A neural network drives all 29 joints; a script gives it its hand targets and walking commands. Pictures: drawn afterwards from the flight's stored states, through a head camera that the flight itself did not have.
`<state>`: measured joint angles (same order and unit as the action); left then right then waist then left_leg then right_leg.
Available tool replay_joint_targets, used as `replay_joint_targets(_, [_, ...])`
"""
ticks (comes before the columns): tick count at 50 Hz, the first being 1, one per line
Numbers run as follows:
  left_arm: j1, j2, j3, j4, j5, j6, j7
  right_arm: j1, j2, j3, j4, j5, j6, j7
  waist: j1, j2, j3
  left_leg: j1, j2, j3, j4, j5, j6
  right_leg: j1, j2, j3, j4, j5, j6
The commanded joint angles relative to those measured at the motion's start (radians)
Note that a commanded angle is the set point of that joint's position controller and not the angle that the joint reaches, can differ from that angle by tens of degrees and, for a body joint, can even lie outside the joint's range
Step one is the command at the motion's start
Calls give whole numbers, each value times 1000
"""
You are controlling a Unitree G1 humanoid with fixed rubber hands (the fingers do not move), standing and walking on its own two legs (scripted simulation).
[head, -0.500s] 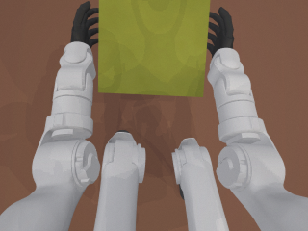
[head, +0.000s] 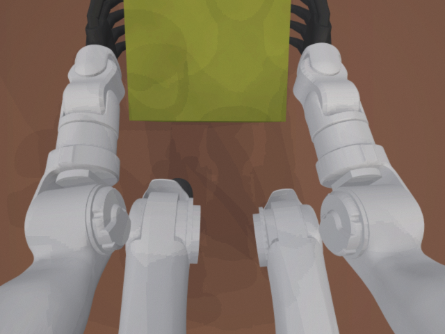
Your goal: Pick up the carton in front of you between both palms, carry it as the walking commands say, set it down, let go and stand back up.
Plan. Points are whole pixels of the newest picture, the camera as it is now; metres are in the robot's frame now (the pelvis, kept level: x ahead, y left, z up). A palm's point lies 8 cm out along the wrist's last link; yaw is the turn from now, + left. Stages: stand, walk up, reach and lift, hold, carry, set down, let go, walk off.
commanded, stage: set down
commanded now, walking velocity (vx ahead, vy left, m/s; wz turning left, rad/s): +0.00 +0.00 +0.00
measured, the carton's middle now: (209, 63) +0.51 +0.08 -0.24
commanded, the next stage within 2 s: none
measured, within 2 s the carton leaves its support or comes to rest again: rests again in 0.22 s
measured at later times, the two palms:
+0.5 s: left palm (109, 53) +0.50 +0.23 -0.18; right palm (313, 52) +0.52 -0.07 -0.18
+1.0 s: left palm (93, 64) +0.48 +0.27 -0.21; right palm (329, 60) +0.52 -0.11 -0.20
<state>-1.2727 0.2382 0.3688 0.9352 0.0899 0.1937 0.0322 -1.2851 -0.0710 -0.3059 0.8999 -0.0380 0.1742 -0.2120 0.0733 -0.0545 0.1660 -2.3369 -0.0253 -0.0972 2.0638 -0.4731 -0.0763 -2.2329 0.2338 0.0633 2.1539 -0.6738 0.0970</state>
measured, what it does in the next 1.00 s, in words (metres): stands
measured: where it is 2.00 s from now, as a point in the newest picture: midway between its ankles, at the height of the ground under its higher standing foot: (227, 247)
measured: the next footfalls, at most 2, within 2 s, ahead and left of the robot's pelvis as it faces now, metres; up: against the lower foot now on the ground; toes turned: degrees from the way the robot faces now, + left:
none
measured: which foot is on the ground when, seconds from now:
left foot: down 0.00-1.00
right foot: down 0.00-1.00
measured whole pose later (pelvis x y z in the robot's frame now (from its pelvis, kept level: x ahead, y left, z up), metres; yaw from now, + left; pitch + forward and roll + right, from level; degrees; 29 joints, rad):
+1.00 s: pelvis -0.01 +0.01 -0.02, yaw -1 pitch +36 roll -1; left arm -1.39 0.42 0.26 1.23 -0.09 -0.01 0.02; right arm -1.39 -0.27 -0.13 1.08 0.10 0.06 -0.12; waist 0.06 -0.03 0.39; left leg -2.29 0.02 -0.06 2.13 -0.46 -0.03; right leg -2.19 0.15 0.04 2.22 -0.65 0.08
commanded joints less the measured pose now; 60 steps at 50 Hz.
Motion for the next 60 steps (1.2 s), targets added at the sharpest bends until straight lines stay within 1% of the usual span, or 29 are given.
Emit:
replay_joint_targets(1, [-568, -801, -344, -74, -79, -29, -265, -585, 878, 382, -66, 61, -30, 267, 70, -61, -1053, 667, -56, 177, -56, 353, 63, 323, -21, -133, -230, 342, -37])
replay_joint_targets(5, [-586, -774, -339, -64, -79, -40, -266, -592, 848, 356, -40, 56, -36, 270, 67, -51, -1005, 646, -55, 170, -51, 335, 67, 304, -21, -129, -223, 325, -43])
replay_joint_targets(12, [-583, -743, -323, -23, -82, -59, -259, -604, 800, 329, -7, 55, -49, 287, 67, -51, -928, 641, -55, 153, -44, 330, 77, 254, -24, -130, -205, 305, -47])
replay_joint_targets(18, [-561, -718, -308, 24, -86, -72, -252, -597, 751, 309, 19, 48, -61, 299, 53, -57, -866, 634, -55, 134, -34, 339, 86, 213, -28, -130, -188, 305, -51])
replay_joint_targets(28, [-525, -609, -233, 119, -40, -69, -248, -547, 623, 203, 110, -25, -52, 315, 33, -59, -691, 536, -45, 114, -45, 206, 98, 155, -44, -119, -194, 191, -66])
replay_joint_targets(32, [-515, -563, -208, 145, -25, -69, -246, -528, 575, 170, 135, -47, -50, 317, 30, -57, -647, 514, -41, 108, -48, 173, 99, 151, -51, -114, -194, 171, -70])
replay_joint_targets(36, [-513, -511, -184, 157, -17, -80, -238, -514, 524, 152, 140, -58, -54, 311, 33, -54, -640, 522, -34, 110, -41, 163, 92, 172, -59, -112, -189, 168, -64])
replay_joint_targets(38, [-504, -449, -163, 166, -15, -92, -224, -500, 463, 141, 138, -59, -60, 298, 39, -50, -651, 538, -29, 115, -35, 164, 85, 193, -66, -113, -185, 171, -56])
replay_joint_targets(39, [-483, -377, -140, 176, -14, -102, -208, -480, 391, 129, 135, -59, -66, 283, 42, -44, -660, 551, -25, 118, -33, 166, 80, 208, -72, -114, -184, 173, -51])
replay_joint_targets(40, [-449, -271, -107, 190, -14, -115, -182, -452, 286, 114, 132, -57, -73, 259, 45, -37, -671, 565, -19, 119, -33, 168, 72, 227, -81, -116, -182, 177, -44])
replay_joint_targets(41, [-380, -98, -54, 208, -11, -133, -139, -397, 112, 89, 123, -52, -84, 221, 50, -26, -681, 587, -10, 120, -31, 168, 62, 250, -94, -121, -177, 176, -36])
replay_joint_targets(42, [-311, 112, -6, 217, -12, -156, -82, -340, -96, 75, 115, -34, -97, 171, 54, -19, -701, 609, 2, 122, -35, 176, 53, 272, -107, -126, -177, 182, -26])
replay_joint_targets(43, [-285, 265, 8, 220, -30, -179, -32, -315, -246, 78, 112, -3, -110, 125, 59, -12, -730, 634, 11, 123, -42, 189, 46, 295, -116, -126, -180, 193, -20])
replay_joint_targets(44, [-298, 303, -8, 220, -65, -195, -8, -321, -269, 96, 115, 34, -115, 102, 61, -8, -758, 651, 17, 123, -41, 202, 46, 311, -121, -120, -179, 204, -19])
replay_joint_targets(45, [-316, 319, -31, 223, -103, -207, 2, -332, -273, 118, 116, 72, -121, 94, 60, -9, -781, 654, 23, 120, -37, 219, 51, 320, -126, -115, -172, 223, -18])
replay_joint_targets(48, [-372, 345, -106, 203, -194, -234, 1, -365, -275, 191, 86, 161, -136, 90, 56, -14, -841, 674, 41, 101, -16, 296, 62, 330, -143, -104, -149, 287, -19])
replay_joint_targets(51, [-391, 348, -172, 165, -270, -244, -7, -374, -272, 246, 37, 224, -143, 91, 47, -3, -934, 749, 46, 100, -3, 369, 65, 369, -153, -109, -137, 332, -22])
replay_joint_targets(53, [-376, 361, -192, 129, -304, -239, -9, -361, -283, 264, -5, 246, -141, 86, 45, 8, -1033, 821, 44, 107, 1, 410, 64, 417, -154, -118, -134, 355, -23])
replay_joint_targets(55, [-352, 376, -196, 93, -323, -227, -8, -343, -299, 264, -49, 252, -133, 75, 43, 15, -1136, 894, 38, 118, -2, 433, 61, 466, -151, -133, -138, 363, -24])
replay_joint_targets(57, [-325, 386, -195, 54, -329, -209, -5, -321, -306, 252, -100, 244, -119, 60, 37, 23, -1226, 963, 29, 130, -14, 431, 59, 499, -143, -150, -153, 350, -25])
replay_joint_targets(60, [-285, 378, -185, -20, -311, -174, 2, -282, -302, 219, -176, 224, -91, 40, 30, 54, -1319, 1048, 15, 150, -55, 400, 57, 527, -128, -171, -195, 308, -31])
